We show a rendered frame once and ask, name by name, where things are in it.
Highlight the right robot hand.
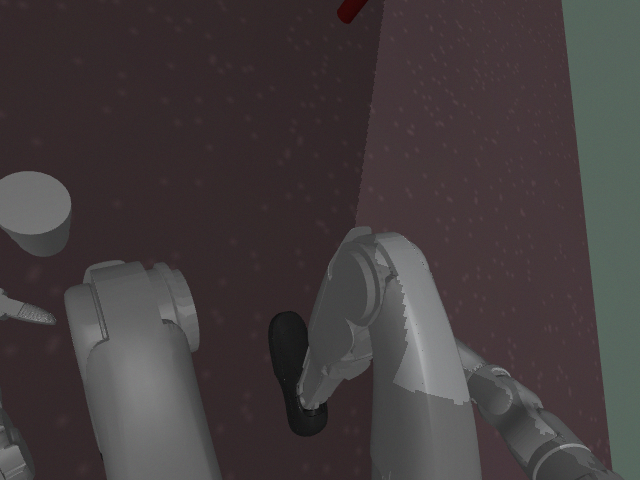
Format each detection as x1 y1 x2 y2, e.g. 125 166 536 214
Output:
454 336 490 382

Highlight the left robot hand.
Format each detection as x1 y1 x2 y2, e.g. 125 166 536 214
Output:
0 288 56 325

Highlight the right robot foot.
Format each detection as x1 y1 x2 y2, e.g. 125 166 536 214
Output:
268 311 328 437

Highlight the right robot arm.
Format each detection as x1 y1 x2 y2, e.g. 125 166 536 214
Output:
467 364 624 480

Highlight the left robot arm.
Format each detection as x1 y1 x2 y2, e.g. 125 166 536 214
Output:
0 387 35 480

